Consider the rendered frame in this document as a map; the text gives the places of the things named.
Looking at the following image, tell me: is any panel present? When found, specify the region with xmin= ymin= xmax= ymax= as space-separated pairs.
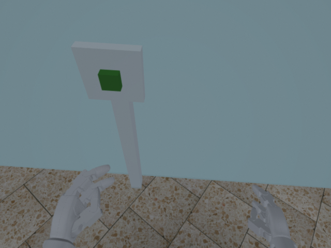
xmin=71 ymin=41 xmax=145 ymax=189

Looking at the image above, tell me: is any robot right forearm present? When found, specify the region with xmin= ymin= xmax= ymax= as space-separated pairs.
xmin=269 ymin=237 xmax=298 ymax=248

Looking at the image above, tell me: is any robot left hand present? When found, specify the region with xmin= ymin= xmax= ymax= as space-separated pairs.
xmin=50 ymin=165 xmax=115 ymax=243

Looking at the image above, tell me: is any robot right hand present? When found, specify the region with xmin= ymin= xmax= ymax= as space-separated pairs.
xmin=248 ymin=184 xmax=291 ymax=243

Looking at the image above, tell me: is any button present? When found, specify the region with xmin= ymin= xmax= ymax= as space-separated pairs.
xmin=98 ymin=69 xmax=122 ymax=91

